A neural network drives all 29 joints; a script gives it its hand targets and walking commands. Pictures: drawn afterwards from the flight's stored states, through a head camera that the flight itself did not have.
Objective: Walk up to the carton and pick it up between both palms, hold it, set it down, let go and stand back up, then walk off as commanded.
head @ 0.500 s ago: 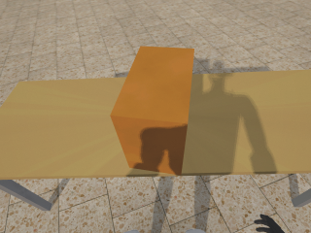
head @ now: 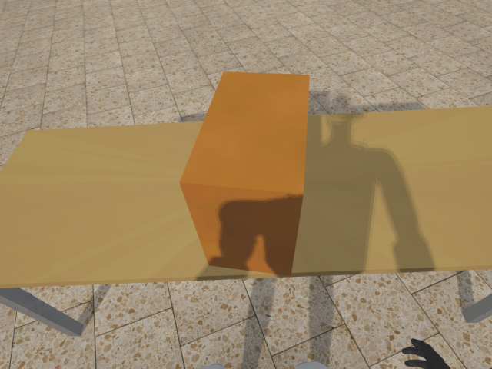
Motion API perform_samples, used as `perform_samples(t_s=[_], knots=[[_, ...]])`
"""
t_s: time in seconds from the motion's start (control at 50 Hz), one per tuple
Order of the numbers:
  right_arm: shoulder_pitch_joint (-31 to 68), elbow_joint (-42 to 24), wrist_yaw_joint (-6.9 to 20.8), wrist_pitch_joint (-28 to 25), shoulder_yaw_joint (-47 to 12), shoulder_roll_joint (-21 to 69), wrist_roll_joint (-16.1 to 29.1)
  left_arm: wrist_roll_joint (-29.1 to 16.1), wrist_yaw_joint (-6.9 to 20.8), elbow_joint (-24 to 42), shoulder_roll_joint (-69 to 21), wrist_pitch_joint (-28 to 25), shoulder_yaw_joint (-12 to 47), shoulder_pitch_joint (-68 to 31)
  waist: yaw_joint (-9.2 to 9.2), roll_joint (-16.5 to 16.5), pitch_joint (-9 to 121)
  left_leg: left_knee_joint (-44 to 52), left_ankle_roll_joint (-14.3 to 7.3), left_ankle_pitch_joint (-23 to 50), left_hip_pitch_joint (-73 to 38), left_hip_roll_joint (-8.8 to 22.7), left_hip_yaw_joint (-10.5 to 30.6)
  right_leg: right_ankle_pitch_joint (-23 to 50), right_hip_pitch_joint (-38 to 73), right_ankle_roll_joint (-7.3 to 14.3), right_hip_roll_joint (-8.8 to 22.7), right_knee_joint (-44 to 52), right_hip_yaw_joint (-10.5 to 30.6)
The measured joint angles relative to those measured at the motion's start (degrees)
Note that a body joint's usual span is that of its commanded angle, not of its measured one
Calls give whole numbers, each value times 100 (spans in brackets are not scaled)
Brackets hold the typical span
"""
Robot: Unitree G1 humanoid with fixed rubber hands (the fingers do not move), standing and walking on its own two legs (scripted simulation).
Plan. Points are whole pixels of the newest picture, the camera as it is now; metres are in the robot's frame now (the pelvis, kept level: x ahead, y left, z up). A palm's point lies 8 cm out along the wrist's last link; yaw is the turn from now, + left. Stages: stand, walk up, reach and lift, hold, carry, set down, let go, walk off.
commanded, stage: walk up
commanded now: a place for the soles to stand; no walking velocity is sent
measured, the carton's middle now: (257, 173) +0.51 -0.02 +0.00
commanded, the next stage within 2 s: none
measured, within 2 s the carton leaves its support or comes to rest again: neither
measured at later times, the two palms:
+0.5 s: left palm out of the picture +0.08 +0.30 -0.10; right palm out of the picture +0.11 -0.29 -0.11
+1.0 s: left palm out of the picture +0.08 +0.30 -0.10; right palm out of the picture +0.11 -0.29 -0.10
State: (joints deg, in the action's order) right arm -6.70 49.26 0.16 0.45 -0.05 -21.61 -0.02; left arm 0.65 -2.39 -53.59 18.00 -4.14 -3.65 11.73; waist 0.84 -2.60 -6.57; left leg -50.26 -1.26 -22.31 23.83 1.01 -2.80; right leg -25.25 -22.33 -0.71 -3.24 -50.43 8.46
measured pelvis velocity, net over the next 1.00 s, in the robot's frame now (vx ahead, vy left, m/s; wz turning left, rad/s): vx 0.00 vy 0.00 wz -0.02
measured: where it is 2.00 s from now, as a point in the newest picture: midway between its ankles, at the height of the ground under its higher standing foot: outside the picture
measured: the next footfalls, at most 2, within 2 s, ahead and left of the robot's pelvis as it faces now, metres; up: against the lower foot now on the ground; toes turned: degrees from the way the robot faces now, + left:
none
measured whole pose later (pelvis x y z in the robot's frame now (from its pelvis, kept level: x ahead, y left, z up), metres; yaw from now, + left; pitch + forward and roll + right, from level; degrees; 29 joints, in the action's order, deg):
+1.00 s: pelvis +0.00 +0.00 +0.00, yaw -1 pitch -2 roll +0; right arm -6.8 49.5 0.4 0.2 0.0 -21.6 0.0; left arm 0.6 -2.7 -53.9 18.0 -3.2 -3.6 11.2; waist 0.8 -1.4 -6.7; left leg -49.3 -2.4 -23.1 23.9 0.2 -3.0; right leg -26.3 -22.4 -1.3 -2.4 -50.0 7.4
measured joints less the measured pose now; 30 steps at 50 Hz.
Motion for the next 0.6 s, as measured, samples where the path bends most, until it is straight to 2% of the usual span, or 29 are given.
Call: perform_samples(t_s=[0.16,0.22,0.26,0.32,0.36,0.4,0.46,0.54,0.6], knots=[[-13,7,1,-42,0,0,0,0,-13,-4,0,90,0,-49,0,95,-1,44,-106,-116,-1,-19,-3,-342,-7,0,30,-29,-54],[-10,7,1,-42,0,1,0,0,-12,-7,1,65,2,-31,0,98,-1,-5,-31,-137,-2,5,-4,142,3,-7,29,33,-70],[4,8,1,-30,0,1,0,0,-11,-17,0,32,2,-21,0,63,-1,-14,-10,-173,0,19,-3,94,4,-37,17,34,-69],[14,7,1,0,0,1,0,0,-11,-17,0,4,2,-20,0,27,-1,-114,-10,-634,9,-16,-4,24,4,-38,26,34,-34],[13,8,2,0,0,0,0,0,-11,-17,0,-5,2,-22,0,-5,-3,-77,-15,-463,7,-25,-2,22,3,-38,25,34,-24],[12,12,9,1,0,0,0,0,-11,-18,0,-1,2,-26,0,-15,-5,26,-29,45,0,-36,-10,22,0,-39,34,34,-16],[-5,16,12,-5,0,0,0,0,-12,-19,0,37,2,-60,0,30,-5,25,-83,-99,-1,-79,-12,22,-6,-39,69,34,-14],[-5,16,14,-31,0,0,0,0,-19,-21,0,97,2,-59,0,77,-5,66,-138,-105,-1,-64,-12,-326,-11,-39,61,-7,-50],[-5,16,14,-31,0,1,0,0,-19,-21,1,82,2,-47,-1,88,-5,37,-84,-115,-1,-37,-14,22,-8,-39,64,43,-74]])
